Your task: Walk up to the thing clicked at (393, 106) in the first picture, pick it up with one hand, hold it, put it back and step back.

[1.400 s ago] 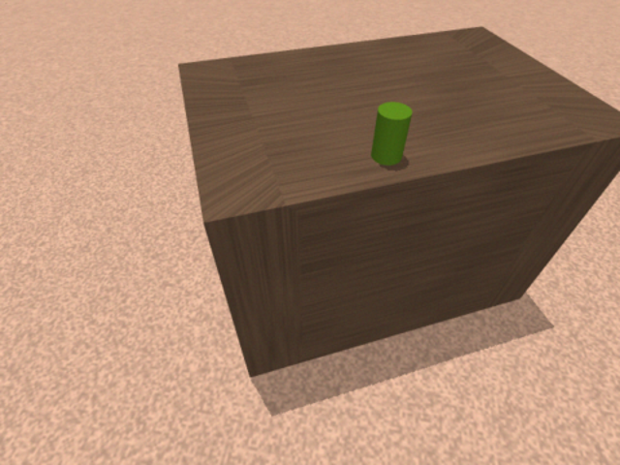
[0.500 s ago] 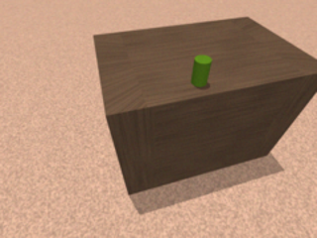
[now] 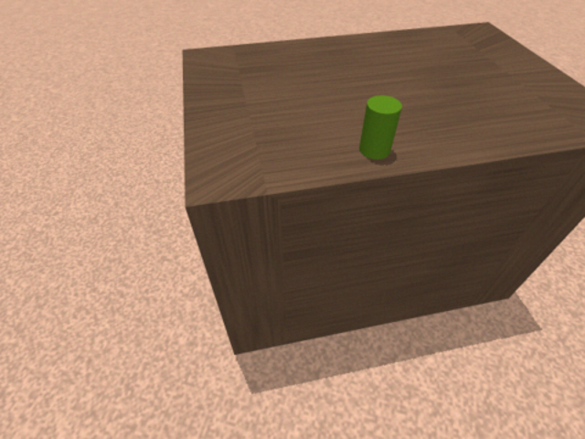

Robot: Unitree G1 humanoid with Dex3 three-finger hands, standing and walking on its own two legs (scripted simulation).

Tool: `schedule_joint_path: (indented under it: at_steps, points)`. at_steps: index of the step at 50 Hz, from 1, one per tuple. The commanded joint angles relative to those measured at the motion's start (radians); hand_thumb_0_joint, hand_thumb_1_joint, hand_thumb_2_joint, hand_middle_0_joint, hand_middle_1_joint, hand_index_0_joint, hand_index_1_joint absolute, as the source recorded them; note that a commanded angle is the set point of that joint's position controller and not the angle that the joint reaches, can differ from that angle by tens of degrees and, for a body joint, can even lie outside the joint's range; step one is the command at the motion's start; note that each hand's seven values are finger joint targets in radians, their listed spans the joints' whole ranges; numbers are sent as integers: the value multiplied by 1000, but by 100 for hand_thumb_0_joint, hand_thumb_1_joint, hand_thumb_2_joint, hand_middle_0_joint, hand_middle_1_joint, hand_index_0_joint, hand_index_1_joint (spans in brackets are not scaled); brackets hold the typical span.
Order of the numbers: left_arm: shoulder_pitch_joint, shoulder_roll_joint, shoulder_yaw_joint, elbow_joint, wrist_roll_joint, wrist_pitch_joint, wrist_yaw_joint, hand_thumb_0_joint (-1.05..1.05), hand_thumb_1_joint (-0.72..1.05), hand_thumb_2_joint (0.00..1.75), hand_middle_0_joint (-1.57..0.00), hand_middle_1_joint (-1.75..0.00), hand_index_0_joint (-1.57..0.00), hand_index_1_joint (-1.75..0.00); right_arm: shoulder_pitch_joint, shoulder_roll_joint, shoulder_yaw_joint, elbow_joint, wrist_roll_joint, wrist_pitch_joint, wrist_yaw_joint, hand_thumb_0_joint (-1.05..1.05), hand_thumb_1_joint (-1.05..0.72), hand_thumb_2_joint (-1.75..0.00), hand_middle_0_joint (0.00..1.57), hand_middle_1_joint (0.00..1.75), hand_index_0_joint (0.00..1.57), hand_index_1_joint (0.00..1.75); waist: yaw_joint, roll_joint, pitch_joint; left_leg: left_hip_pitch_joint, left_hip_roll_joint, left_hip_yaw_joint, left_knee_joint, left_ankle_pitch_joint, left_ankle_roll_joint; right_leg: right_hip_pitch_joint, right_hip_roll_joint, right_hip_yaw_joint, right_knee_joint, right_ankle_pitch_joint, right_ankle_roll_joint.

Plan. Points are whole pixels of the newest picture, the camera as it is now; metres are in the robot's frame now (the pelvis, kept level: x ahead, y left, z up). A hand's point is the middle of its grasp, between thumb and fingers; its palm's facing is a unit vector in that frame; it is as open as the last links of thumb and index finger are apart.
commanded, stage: walk up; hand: right
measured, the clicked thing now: (379, 128) +0.71 -0.16 +0.04
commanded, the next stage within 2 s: none
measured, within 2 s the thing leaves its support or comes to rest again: neither
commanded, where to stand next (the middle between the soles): +0.27 -0.04 m, yaw +13 degrees
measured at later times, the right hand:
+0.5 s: hand (472, 357) +0.29 -0.27 -0.11, palm faces -0.14 +0.89 -0.44, open 7.3 cm
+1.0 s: hand (473, 320) +0.38 -0.33 -0.17, palm faces -0.32 +0.88 -0.36, open 7.4 cm
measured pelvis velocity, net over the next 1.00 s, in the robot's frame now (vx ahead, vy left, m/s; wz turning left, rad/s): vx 0.24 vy -0.09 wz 0.27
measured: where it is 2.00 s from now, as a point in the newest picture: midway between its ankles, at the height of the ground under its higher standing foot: outside the picture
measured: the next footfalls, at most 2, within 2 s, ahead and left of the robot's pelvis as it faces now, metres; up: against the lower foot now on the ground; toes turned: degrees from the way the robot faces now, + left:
left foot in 0.34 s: +0.24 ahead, +0.11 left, +0.00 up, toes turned +10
right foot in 0.72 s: +0.31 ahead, -0.18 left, +0.00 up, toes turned +15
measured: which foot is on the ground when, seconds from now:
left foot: down 0.00-0.00, up 0.02-0.32, down 0.34-0.72, up 0.74-1.00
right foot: down 0.00-0.36, up 0.38-0.70, down 0.72-1.00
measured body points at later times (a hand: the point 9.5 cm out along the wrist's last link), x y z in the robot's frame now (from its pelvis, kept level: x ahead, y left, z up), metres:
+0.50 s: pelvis +0.15 -0.02 -0.01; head +0.16 +0.02 +0.44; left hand +0.14 +0.30 -0.14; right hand +0.29 -0.32 -0.08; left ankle +0.20 +0.11 -0.73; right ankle +0.14 -0.15 -0.66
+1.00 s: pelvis +0.24 -0.09 -0.01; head +0.29 -0.10 +0.43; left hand +0.24 +0.24 -0.11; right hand +0.40 -0.37 -0.15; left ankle +0.20 +0.05 -0.70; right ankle +0.32 -0.19 -0.73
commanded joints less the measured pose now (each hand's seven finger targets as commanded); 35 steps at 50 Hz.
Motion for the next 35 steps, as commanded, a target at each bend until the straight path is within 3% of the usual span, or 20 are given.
schedule_joint_path:
  at_steps: [1, 2, 3, 5, 6, 10, 12, 14, 15, 16, 17, 18, 19, 20, 22, 25, 28, 32, 34, 35]
  points:
    - [171, 305, 84, -76, 28, -31, 30, 0, 90, 90, -20, -30, -20, -30, -121, -141, -29, -197, 12, -21, -28, 0, -90, -90, 20, 30, 20, 30, 130, -255, -59, -577, -98, 28, 549, -233, 13, 307, -382, 578, -461, -599, -164]
    - [36, 312, 81, -127, 16, -29, 29, 0, 90, 90, -20, -30, -20, -30, -69, -221, -45, -177, 10, -27, -24, 0, -90, -90, 20, 30, 20, 30, 62, -200, 6, -516, -3, 1, 543, -160, 14, 178, -429, 632, -489, -645, -237]
    - [4, 284, 67, -149, 2, -33, 28, 0, 90, 90, -20, -30, -20, -30, -49, -251, -49, -160, 21, -35, -16, 0, -90, -90, 20, 30, 20, 30, 36, -128, 65, -500, 41, 6, 528, -119, 14, 143, -385, 535, -456, -530, -260]
    - [34, 206, 40, -136, -9, -49, 30, 0, 90, 90, -20, -30, -20, -30, -29, -215, -43, -132, 24, -40, 0, 0, -90, -90, 20, 30, 20, 30, 25, -76, 97, -444, 46, 9, 466, -40, 13, 121, -253, 280, -408, -244, -199]
    - [54, 205, 38, -130, -14, -53, 31, 0, 90, 90, -20, -30, -20, -30, -9, -196, -37, -131, 23, -41, 7, 0, -90, -90, 20, 30, 20, 30, 28, -88, 87, -414, 36, 20, 429, -11, 13, 120, -225, 217, -376, -138, -186]
    - [78, 223, 38, -154, -14, -65, 33, 0, 90, 90, -20, -30, -20, -30, -23, -164, -26, -183, 33, -42, 30, 0, -90, -90, 20, 30, 20, 30, 23, -143, 46, -332, 50, 73, 208, 40, 9, 162, -234, 95, -297, 227, -203]
    - [81, 229, 32, -174, -13, -63, 32, 0, 90, 90, -20, -30, -20, -30, -38, -165, -33, -204, 37, -46, 32, 0, -90, -90, 20, 30, 20, 30, 25, -144, 12, -221, 34, 105, 114, 98, 11, 124, -234, 51, -244, 289, -190]
    - [94, 226, 27, -182, -21, -48, 28, 0, 90, 90, -20, -30, -20, -30, -8, -170, -47, -196, 34, -52, 27, 0, -90, -90, 20, 30, 20, 30, 0, -74, -17, -67, -19, 181, 1, 224, 18, 52, -194, -12, -140, 224, -161]
    - [86, 214, 21, -194, -20, -45, 27, 0, 90, 90, -20, -30, -20, -30, 69, -183, -59, -173, 31, -54, 20, 0, -90, -90, 20, 30, 20, 30, -41, -29, -59, 73, -46, 202, -19, 268, 27, -4, -180, -37, -43, 247, -143]
    - [120, 177, 10, -200, -19, -41, 27, 0, 90, 90, -20, -30, -20, -30, 157, -219, -77, -154, 28, -59, 6, 0, -90, -90, 20, 30, 20, 30, -78, 74, -134, 230, -56, 186, -32, 228, 50, -55, -124, -90, 155, 265, -118]
    - [191, 118, -6, -201, -25, -37, 26, 0, 90, 90, -20, -30, -20, -30, 222, -279, -101, -160, 17, -64, -7, 0, -90, -90, 20, 30, 20, 30, -101, 231, -186, 357, 67, -40, -106, 44, 122, -216, -45, -133, 412, 90, -66]
    - [239, 91, -9, -208, -21, -32, 25, 0, 90, 90, -20, -30, -20, -30, 230, -356, -113, -198, 8, -68, -20, 0, -90, -90, 20, 30, 20, 30, -76, 313, -212, 414, 315, -526, -197, -108, 211, -404, 58, -69, 575, -292, -35]
    - [214, 217, 19, -196, -13, -15, 36, 0, 90, 90, -20, -30, -20, -30, 169, -370, -117, -231, 38, -66, -22, 0, -90, -90, 20, 30, 20, 30, -77, 173, -198, 274, 382, -649, -297, -297, 286, -355, -16, 46, 636, -317, -39]
    - [180, 244, 22, -191, -16, -12, 36, 0, 90, 90, -20, -30, -20, -30, 112, -358, -114, -240, 44, -63, -25, 0, -90, -90, 20, 30, 20, 30, -61, 128, -113, 172, 382, -635, -313, -291, 300, -359, -53, 63, 657, -282, -35]
    - [184, 222, 27, -169, -20, -7, 31, 0, 90, 90, -20, -30, -20, -30, 34, -301, -80, -263, 38, -67, -28, 0, -90, -90, 20, 30, 20, 30, -15, 83, -2, 8, 296, -388, -295, -150, 241, -333, -93, 84, 608, -187, -29]
    - [230, 185, 30, -149, -20, 1, 14, 0, 90, 90, -20, -30, -20, -30, 40, -277, -63, -258, 41, -81, -27, 0, -90, -90, 20, 30, 20, 30, 8, 111, 12, -125, 205, -169, -241, 76, 206, -221, -98, 39, 488, -100, -13]
    - [194, 150, 21, -156, -23, 3, 10, 0, 90, 90, -20, -30, -20, -30, 12, -280, -55, -270, 29, -80, -24, 0, -90, -90, 20, 30, 20, 30, 8, 185, 36, -238, 161, -77, -242, 128, 199, -142, -80, -7, 324, -75, 6]
    - [188, 137, 22, -125, -28, -10, 32, 0, 90, 90, -20, -30, -20, -30, -44, -268, -39, -277, 27, -49, -21, 0, -90, -90, 20, 30, 20, 30, 20, 217, -37, -327, 135, -39, -108, 165, 173, 49, -18, -72, 157, 38, 8]
    - [209, 145, 23, -101, -25, -20, 47, 0, 90, 90, -20, -30, -20, -30, -73, -227, -22, -285, 40, -24, -24, 0, -90, -90, 20, 30, 20, 30, 53, 150, -70, -368, 84, -1, 39, 133, 119, 162, 22, -89, 62, 89, -4]
    - [211, 162, 24, -101, -22, -30, 56, 0, 90, 90, -20, -30, -20, -30, -45, -178, -5, -279, 48, -14, -29, 0, -90, -90, 20, 30, 20, 30, 63, 42, -87, -355, 33, 29, 166, 86, 82, 168, -2, -38, -32, 80, -18]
